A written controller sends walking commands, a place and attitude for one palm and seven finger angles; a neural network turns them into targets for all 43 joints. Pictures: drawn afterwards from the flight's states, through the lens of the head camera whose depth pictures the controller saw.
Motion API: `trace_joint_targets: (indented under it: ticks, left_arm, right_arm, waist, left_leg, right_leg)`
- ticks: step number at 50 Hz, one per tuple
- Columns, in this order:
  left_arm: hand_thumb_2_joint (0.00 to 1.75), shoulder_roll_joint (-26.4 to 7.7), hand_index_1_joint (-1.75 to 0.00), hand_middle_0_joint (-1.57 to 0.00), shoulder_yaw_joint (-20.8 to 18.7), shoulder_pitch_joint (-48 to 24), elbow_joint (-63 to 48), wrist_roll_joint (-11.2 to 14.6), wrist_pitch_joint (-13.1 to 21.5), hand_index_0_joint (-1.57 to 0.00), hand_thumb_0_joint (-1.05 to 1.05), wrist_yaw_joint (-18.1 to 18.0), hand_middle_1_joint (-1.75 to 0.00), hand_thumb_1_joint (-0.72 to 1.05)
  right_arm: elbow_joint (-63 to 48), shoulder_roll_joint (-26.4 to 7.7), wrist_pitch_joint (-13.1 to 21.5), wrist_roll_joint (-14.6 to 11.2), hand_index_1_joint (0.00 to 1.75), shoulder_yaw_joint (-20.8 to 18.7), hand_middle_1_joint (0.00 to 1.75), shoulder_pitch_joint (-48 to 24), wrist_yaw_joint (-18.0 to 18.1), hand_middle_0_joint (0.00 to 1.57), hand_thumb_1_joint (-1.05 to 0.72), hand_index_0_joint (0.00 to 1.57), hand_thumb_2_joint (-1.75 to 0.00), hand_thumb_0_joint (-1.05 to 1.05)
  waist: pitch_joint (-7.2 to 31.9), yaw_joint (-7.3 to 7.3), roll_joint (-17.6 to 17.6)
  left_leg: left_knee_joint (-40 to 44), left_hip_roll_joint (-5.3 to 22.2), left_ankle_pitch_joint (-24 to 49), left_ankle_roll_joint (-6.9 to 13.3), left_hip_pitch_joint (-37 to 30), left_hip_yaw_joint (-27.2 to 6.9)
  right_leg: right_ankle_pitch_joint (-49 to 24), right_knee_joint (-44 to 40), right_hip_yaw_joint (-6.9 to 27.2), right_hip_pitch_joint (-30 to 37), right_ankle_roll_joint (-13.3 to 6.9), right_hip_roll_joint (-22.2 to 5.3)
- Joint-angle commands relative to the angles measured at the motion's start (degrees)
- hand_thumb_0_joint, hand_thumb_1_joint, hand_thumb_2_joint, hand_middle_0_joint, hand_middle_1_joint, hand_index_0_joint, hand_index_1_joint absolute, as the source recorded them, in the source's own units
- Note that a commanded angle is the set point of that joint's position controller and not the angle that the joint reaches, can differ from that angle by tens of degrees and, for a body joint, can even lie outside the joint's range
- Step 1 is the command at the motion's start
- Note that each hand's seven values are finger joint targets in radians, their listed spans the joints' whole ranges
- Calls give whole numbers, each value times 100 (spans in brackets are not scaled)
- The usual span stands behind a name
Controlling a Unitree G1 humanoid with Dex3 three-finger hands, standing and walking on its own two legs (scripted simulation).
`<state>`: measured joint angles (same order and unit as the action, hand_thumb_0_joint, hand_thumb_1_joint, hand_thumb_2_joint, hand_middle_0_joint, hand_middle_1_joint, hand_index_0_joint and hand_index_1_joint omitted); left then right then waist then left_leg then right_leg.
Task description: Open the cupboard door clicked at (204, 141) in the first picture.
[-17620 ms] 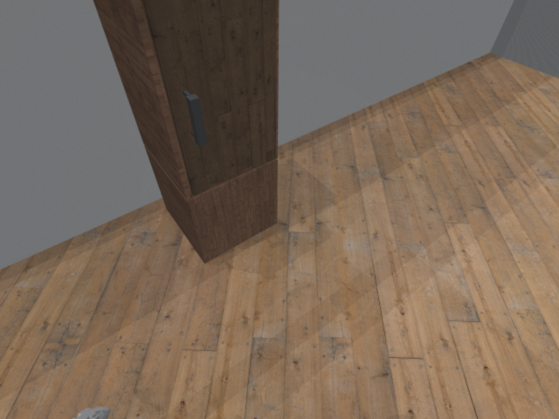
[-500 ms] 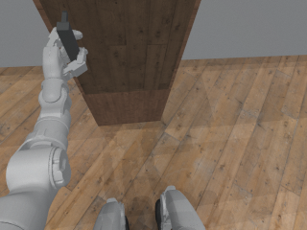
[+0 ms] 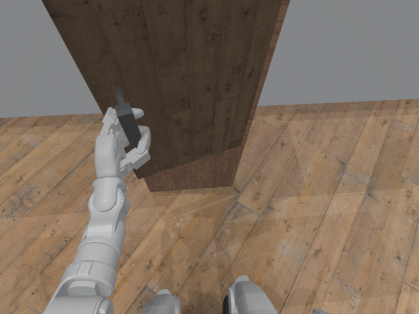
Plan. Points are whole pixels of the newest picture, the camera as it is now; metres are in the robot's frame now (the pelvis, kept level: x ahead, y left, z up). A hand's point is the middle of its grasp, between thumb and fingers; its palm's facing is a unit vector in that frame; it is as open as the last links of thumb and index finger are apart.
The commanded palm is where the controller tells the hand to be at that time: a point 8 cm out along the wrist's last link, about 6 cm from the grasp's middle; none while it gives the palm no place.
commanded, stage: pull the door open along its arc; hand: left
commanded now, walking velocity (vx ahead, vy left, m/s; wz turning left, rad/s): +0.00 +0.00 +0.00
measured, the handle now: (130, 124) +0.47 +0.14 +0.03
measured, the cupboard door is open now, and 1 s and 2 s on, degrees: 16 45 43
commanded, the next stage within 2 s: open thumb and fingers to let go in 0.66 s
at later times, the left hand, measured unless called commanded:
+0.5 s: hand (188, 191) +0.33 +0.03 +0.04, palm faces +0.34 -0.94 -0.03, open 6.9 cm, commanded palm +0.24 +0.06 +0.02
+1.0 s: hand (197, 203) +0.31 +0.01 +0.03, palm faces +0.40 -0.92 -0.05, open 7.7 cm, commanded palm +0.25 +0.06 +0.02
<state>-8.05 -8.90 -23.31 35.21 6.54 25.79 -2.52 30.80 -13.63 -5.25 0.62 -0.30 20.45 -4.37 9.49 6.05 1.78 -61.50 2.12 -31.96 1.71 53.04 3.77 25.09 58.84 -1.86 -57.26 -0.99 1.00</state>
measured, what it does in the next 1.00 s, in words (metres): shifts its weight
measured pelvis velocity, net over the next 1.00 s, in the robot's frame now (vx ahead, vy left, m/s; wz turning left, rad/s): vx -0.02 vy -0.07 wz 0.10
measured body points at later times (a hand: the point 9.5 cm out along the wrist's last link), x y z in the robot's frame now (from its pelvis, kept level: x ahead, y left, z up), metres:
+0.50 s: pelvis +0.01 -0.04 +0.00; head +0.09 -0.05 +0.45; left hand +0.30 +0.08 +0.04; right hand +0.20 -0.23 -0.11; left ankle -0.03 +0.10 -0.66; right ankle +0.02 -0.11 -0.66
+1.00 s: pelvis -0.02 -0.07 -0.01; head +0.05 -0.09 +0.44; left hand +0.28 +0.06 +0.04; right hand +0.17 -0.27 -0.12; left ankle -0.03 +0.10 -0.66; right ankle +0.02 -0.11 -0.66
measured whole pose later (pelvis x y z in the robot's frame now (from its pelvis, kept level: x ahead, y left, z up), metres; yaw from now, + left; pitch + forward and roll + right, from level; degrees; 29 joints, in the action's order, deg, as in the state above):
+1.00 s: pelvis -0.02 -0.07 -0.01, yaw +6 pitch +18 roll +3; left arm 7.1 10.9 -5.3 20.8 -5.6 19.7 -34.5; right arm 34.6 -11.2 3.3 4.3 -0.5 8.6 -1.2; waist 9.8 1.4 1.6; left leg -61.7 -0.3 -29.5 -2.8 50.0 -3.0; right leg 27.3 63.4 -6.8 -54.2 -6.1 -0.8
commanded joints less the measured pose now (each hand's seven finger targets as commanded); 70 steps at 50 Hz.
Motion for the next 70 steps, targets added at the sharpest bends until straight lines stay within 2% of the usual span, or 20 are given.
trace_joint_targets:
  ticks: [1, 5, 8, 12, 20, 27, 31, 36, 38, 39, 42, 44, 47, 49, 51, 58, 60, 64, 68, 70]
  left_arm:
    - [90, -110, -135, -40, -364, 962, -1891, 0, 353, -40, 0, -1450, -135, 90]
    - [90, 418, -135, -40, 151, 1271, -2357, -660, 365, -40, 0, -2456, -135, 90]
    - [90, 825, -135, -40, 532, 1166, -2237, -1116, 270, -40, 0, -3058, -135, 90]
    - [90, 1333, -135, -40, 1072, 1203, -2280, -1575, 87, -40, 0, -3385, -135, 90]
    - [90, 2265, -135, -40, 2150, 2169, -2939, -1429, -245, -40, 0, -3154, -135, 90]
    - [90, 2631, -135, -40, 2623, 3163, -3419, -1407, -488, -40, 0, -3099, -135, 90]
    - [90, 2909, -135, -40, 2951, 3538, -3704, -1407, -624, -40, 0, -3082, -135, 90]
    - [90, 2327, -135, -40, 2358, 2360, -3192, -1446, -640, -40, 0, -3283, -135, 90]
    - [90, 1980, -135, -40, 1974, 1322, -2939, -1405, -531, -40, 0, -3410, -135, 90]
    - [87, 1892, -134, -40, 1863, 1228, -2934, -1404, -467, -40, 0, -3428, -134, 83]
    - [78, 2035, -132, -38, 1926, 1288, -2695, -1300, -400, -38, 0, -3372, -132, 62]
    - [72, 1890, -130, -37, 1789, 1316, -2591, -1233, -366, -37, 0, -3318, -130, 48]
    - [63, 1874, -128, -35, 1798, 851, -2500, -1203, -273, -35, 0, -3294, -128, 27]
    - [57, 1820, -127, -35, 1775, 744, -2574, -1254, -176, -35, 0, -3296, -127, 13]
    - [51, 1973, -125, -33, 1909, 664, -2382, -1279, -150, -33, 0, -3300, -125, -1]
    - [30, 1962, -120, -30, 1920, 48, -2165, -1342, -29, -30, 0, -3428, -120, -50]
    - [30, 2002, -120, -30, 1967, -174, -2143, -1403, -30, -30, 0, -3497, -120, -50]
    - [30, 2094, -100, -27, 1995, -251, -1885, -1424, -101, -27, 0, -3594, -100, -50]
    - [30, 2212, -80, -23, 2041, -679, -1745, -1448, -118, -23, 0, -3716, -80, -50]
    - [30, 2224, -70, -22, 2028, -703, -1659, -1464, -139, -22, 0, -3748, -70, -50]
  right_arm:
    - [-717, -597, 310, 130, 30, -300, 30, -6, -72, 20, -90, 20, -90, 0]
    - [-755, -408, 327, 277, 30, -309, 30, -261, -57, 20, -90, 20, -90, 0]
    - [-659, -300, 363, 359, 30, -274, 30, -530, -3, 20, -90, 20, -90, 0]
    - [-579, -159, 462, 454, 30, -247, 30, -721, 108, 20, -90, 20, -90, 0]
    - [-657, -39, 663, 398, 30, -203, 30, -1030, 132, 20, -90, 20, -90, 0]
    - [-703, 55, 917, 362, 30, -110, 30, -1280, 63, 20, -90, 20, -90, 0]
    - [-721, 96, 1074, 337, 30, -81, 30, -1384, -4, 20, -90, 20, -90, 0]
    - [-572, 7, 1127, 370, 30, -93, 30, -1323, 136, 20, -90, 20, -90, 0]
    - [-418, -45, 1147, 384, 30, -99, 30, -1328, 215, 20, -90, 20, -90, 0]
    - [-410, -47, 1147, 382, 30, -121, 30, -1369, 247, 20, -90, 20, -90, 0]
    - [-405, -44, 1164, 386, 30, -151, 30, -1354, 276, 20, -90, 20, -90, 0]
    - [-437, -85, 1153, 360, 30, -166, 30, -1363, 304, 20, -90, 20, -90, 0]
    - [-381, -96, 1135, 366, 30, -168, 30, -1355, 338, 20, -90, 20, -90, 0]
    - [-406, -126, 1137, 366, 30, -196, 30, -1382, 347, 20, -90, 20, -90, 0]
    - [-387, -123, 1150, 394, 30, -200, 30, -1359, 339, 20, -90, 20, -90, 0]
    - [-348, -162, 1202, 418, 30, -208, 30, -1381, 372, 20, -90, 20, -90, 0]
    - [-335, -173, 1214, 425, 30, -209, 30, -1363, 376, 20, -90, 20, -90, 0]
    - [-321, -192, 1232, 452, 30, -191, 30, -1352, 381, 20, -90, 20, -90, 0]
    - [-227, -204, 1238, 472, 30, -176, 30, -1344, 375, 20, -90, 20, -90, 0]
    - [-220, -221, 1237, 491, 30, -173, 30, -1334, 357, 20, -90, 20, -90, 0]
  waist:
    - [2273, -745, -432]
    - [2231, -771, -397]
    - [2036, -695, -494]
    - [2143, -622, -530]
    - [2152, -547, -604]
    - [1890, -522, -708]
    - [1812, -501, -549]
    - [1520, -384, -783]
    - [1399, -286, -909]
    - [1457, -380, -849]
    - [1732, -382, -958]
    - [1794, -422, -1112]
    - [1683, -328, -1151]
    - [1813, -383, -1034]
    - [1711, -330, -1004]
    - [1650, -302, -933]
    - [1695, -285, -740]
    - [1658, -292, -819]
    - [1611, -223, -677]
    - [1691, -277, -638]
  left_leg:
    - [700, -216, 3120, -207, -627, -201]
    - [612, -239, 3124, -237, -709, -208]
    - [544, -276, 2829, -246, -676, -228]
    - [471, -299, 2866, -248, -806, -231]
    - [529, -316, 2747, -263, -1078, -268]
    - [507, -389, 2275, -305, -886, -348]
    - [475, -418, 2128, -309, -919, -382]
    - [276, -482, 1531, -308, -435, -446]
    - [151, -493, 1198, -288, -151, -483]
    - [160, -511, 1132, -282, -80, -500]
    - [139, -517, 1068, -275, -13, -473]
    - [160, -526, 1026, -268, 105, -480]
    - [136, -512, 830, -245, 186, -478]
    - [152, -510, 834, -224, 135, -483]
    - [156, -497, 781, -209, 87, -451]
    - [182, -490, 588, -165, 21, -410]
    - [228, -468, 654, -140, -135, -400]
    - [309, -461, 674, -131, -186, -414]
    - [408, -443, 602, -123, -367, -412]
    - [459, -431, 685, -128, -412, -428]
  right_leg:
    - [-3298, -278, -31, 2947, -102, -21]
    - [-3382, -206, 25, 2950, -131, -78]
    - [-3138, -235, 60, 2764, -112, -103]
    - [-3273, -257, 49, 2770, -115, -123]
    - [-3722, -471, 39, 3052, -39, -208]
    - [-3828, -632, 134, 3196, 50, -346]
    - [-3664, -693, 152, 3086, 61, -381]
    - [-2795, -911, 572, 2810, 143, -522]
    - [-2144, -1048, 849, 2639, 201, -606]
    - [-1845, -1089, 918, 2683, 181, -619]
    - [-1836, -1129, 1072, 2899, 224, -680]
    - [-1808, -1164, 1141, 3076, 234, -702]
    - [-1364, -1253, 1233, 2943, 259, -739]
    - [-1111, -1190, 1141, 2865, 193, -687]
    - [-903, -1177, 1053, 2656, 182, -654]
    - [82, -1202, 901, 2266, 80, -538]
    - [157, -1091, 702, 2063, 6, -443]
    - [176, -1024, 504, 1970, -37, -353]
    - [249, -915, 282, 1704, -62, -278]
    - [89, -803, 167, 1687, -89, -244]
